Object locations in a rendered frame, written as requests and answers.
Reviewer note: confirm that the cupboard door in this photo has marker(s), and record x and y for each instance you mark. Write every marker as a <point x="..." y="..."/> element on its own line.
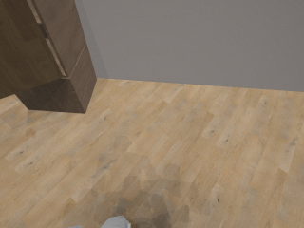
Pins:
<point x="26" y="60"/>

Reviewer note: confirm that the robot left thigh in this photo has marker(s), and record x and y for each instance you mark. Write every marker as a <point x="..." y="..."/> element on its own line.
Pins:
<point x="116" y="222"/>

